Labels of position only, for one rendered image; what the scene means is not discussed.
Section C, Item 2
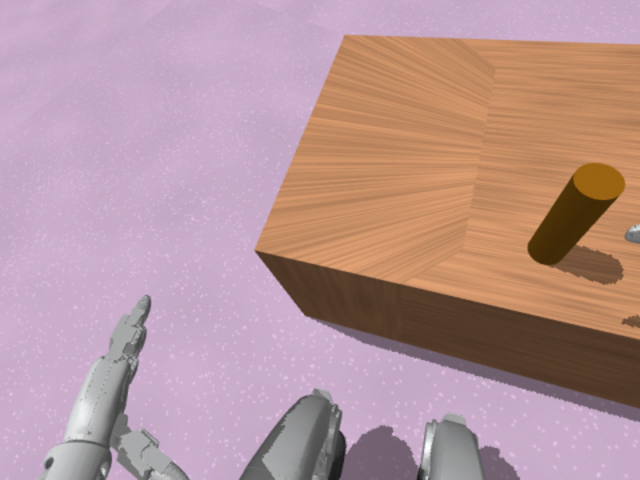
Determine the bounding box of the left robot hand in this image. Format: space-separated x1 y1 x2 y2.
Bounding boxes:
62 295 190 480

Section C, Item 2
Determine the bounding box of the left robot arm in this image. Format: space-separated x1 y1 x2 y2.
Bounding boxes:
35 440 112 480

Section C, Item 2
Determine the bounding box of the can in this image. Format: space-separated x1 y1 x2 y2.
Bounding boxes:
527 163 625 265

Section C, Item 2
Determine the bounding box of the left robot foot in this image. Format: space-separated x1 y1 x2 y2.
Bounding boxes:
328 431 345 480

